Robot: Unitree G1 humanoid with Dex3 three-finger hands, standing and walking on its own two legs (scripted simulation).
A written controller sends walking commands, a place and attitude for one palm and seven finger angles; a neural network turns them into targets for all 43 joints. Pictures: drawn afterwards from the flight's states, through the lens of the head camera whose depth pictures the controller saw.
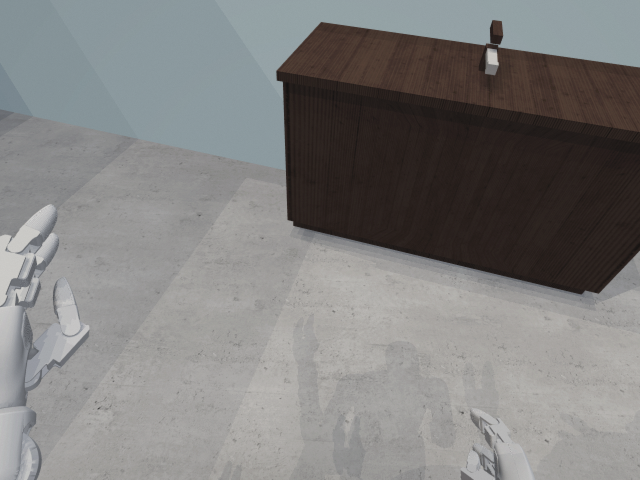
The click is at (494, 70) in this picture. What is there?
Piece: tap's lever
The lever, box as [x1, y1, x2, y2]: [485, 61, 498, 74]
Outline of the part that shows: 488,61 485,73 494,74 498,62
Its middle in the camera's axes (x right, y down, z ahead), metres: +0.49 -0.49 +1.10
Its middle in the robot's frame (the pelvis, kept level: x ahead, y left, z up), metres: +1.18 -0.42 +0.04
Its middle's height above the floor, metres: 0.81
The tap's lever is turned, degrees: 0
